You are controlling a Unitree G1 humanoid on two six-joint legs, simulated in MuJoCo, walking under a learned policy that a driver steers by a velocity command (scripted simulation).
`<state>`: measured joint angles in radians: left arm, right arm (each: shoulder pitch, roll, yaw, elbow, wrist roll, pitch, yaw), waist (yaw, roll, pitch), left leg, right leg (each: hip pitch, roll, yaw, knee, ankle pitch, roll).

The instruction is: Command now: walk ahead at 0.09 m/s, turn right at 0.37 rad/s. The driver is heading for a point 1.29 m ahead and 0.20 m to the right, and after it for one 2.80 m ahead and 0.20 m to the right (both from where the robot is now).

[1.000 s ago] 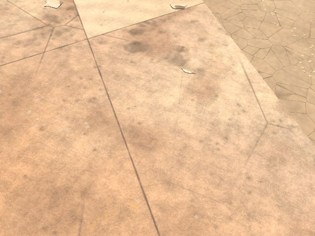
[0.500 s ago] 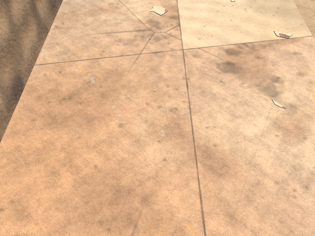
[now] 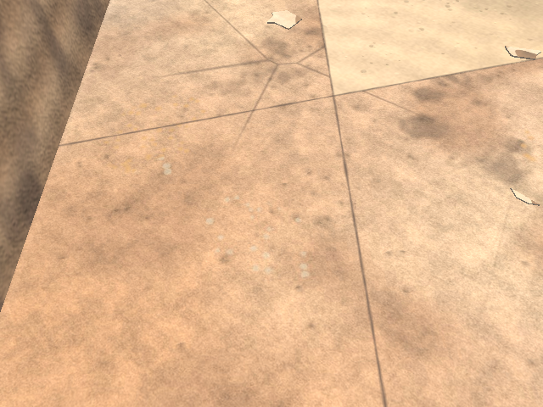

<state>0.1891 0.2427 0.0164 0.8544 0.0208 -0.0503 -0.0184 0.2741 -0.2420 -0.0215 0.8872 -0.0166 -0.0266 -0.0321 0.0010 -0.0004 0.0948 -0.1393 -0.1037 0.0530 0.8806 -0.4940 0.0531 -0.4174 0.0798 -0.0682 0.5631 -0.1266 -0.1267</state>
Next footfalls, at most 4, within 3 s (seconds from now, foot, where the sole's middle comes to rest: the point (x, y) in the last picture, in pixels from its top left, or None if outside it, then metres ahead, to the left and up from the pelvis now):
0.50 left None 0.13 0.13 -0.76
0.90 right None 0.02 -0.05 -0.76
1.30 left None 0.22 0.17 -0.76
1.84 right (283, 359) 0.55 0.01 -0.76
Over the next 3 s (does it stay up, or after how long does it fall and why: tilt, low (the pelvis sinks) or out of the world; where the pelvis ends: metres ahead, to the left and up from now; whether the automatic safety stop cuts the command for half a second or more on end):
stays up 0.98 -0.14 0.02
